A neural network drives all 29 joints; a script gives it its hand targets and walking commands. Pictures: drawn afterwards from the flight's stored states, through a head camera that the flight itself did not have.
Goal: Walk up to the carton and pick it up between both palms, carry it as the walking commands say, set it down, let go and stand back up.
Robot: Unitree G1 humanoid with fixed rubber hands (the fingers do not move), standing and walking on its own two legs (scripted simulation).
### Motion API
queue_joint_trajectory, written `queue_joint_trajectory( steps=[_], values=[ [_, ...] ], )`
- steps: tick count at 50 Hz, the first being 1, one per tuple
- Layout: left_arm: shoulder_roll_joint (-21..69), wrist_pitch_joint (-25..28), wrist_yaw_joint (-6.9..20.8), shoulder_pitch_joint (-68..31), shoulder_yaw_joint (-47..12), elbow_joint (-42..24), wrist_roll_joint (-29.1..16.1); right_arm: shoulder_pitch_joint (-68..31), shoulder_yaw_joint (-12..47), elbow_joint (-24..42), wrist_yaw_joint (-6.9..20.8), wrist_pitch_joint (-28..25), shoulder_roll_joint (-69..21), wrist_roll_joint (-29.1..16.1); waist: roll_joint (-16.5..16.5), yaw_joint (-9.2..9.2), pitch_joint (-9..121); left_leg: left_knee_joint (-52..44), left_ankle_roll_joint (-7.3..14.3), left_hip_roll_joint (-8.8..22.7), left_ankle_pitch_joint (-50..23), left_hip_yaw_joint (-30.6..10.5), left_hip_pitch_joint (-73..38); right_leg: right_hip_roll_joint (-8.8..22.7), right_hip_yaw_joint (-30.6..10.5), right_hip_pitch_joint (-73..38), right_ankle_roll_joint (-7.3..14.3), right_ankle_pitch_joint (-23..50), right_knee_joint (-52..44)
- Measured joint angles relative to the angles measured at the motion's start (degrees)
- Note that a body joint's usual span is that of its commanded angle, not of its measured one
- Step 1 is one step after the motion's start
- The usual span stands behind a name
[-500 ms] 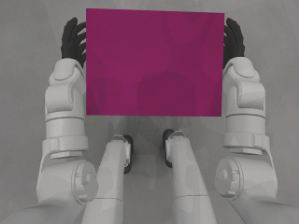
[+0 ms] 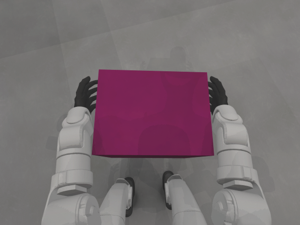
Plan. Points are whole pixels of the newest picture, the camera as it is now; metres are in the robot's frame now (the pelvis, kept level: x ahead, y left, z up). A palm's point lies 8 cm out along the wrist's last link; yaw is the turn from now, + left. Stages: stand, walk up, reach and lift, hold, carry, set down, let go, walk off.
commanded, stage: reach and lift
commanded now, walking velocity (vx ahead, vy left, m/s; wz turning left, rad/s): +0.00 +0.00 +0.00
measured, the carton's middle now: (150, 122) +0.38 -0.02 -0.11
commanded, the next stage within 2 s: hold in 1.94 s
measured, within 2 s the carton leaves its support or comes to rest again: neither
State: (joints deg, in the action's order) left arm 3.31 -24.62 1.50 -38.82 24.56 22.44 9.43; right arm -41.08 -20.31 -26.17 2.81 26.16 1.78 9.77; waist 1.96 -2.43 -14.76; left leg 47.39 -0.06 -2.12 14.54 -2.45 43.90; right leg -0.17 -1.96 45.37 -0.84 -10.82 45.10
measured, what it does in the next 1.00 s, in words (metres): rises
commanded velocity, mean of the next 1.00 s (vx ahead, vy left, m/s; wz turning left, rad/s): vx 0.00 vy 0.00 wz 0.00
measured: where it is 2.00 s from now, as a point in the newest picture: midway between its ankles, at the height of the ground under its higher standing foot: (149, 200)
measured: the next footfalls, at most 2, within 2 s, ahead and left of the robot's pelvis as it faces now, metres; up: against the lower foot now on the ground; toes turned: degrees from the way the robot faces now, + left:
none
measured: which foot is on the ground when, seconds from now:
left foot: down 0.00-1.00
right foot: down 0.00-1.00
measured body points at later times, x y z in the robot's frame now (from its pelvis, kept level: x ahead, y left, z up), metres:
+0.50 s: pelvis +0.08 +0.00 +0.05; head +0.12 -0.01 +0.50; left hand +0.41 +0.16 +0.04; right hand +0.40 -0.19 +0.04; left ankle +0.09 +0.12 -0.69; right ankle +0.11 -0.13 -0.69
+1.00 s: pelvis +0.08 +0.00 +0.05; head +0.06 -0.01 +0.50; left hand +0.38 +0.16 +0.09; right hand +0.37 -0.19 +0.08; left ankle +0.09 +0.12 -0.69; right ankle +0.11 -0.13 -0.69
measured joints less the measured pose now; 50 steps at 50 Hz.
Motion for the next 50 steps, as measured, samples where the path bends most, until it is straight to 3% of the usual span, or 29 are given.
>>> queue_joint_trajectory(
  steps=[6,14,30,40,50],
  values=[
    [1.96,-1.07,1.39,5.59,1.35,3.58,3.42,5.94,-1.60,-3.71,1.22,0.62,-2.24,2.95,-0.68,0.44,10.96,-4.78,0.17,0.32,0.08,0.22,-4.37,-0.14,-0.28,-4.11,0.12,-0.12,-4.46],
    [2.93,-2.32,2.82,8.89,1.85,6.40,6.83,10.47,-2.33,-4.54,2.22,2.46,-3.60,5.96,-1.21,0.58,15.20,-9.45,0.17,0.64,0.94,-0.08,-13.28,-0.27,-0.05,-12.98,0.29,-1.10,-8.97],
    [3.49,-6.19,2.50,25.06,-6.65,-6.12,2.19,27.31,4.13,9.35,1.49,6.05,-6.04,2.60,-1.10,1.35,14.45,-21.83,0.13,1.13,-1.14,-0.75,-30.05,-0.25,0.43,-29.82,0.41,0.59,-21.07],
    [3.31,-10.91,2.54,28.30,-8.45,-12.10,1.31,29.88,6.21,15.11,1.47,11.05,-6.38,2.36,-1.46,0.75,14.19,-25.73,0.09,1.20,-2.32,-0.79,-36.93,-0.19,0.39,-36.55,0.47,1.61,-24.64],
    [2.95,-14.67,2.64,26.24,-8.36,-12.16,2.27,28.02,5.82,15.03,1.57,14.59,-6.22,2.79,-1.51,1.17,12.25,-26.27,0.05,1.36,-2.91,-0.38,-40.41,-0.36,-0.04,-39.71,0.62,2.20,-24.83]
  ],
)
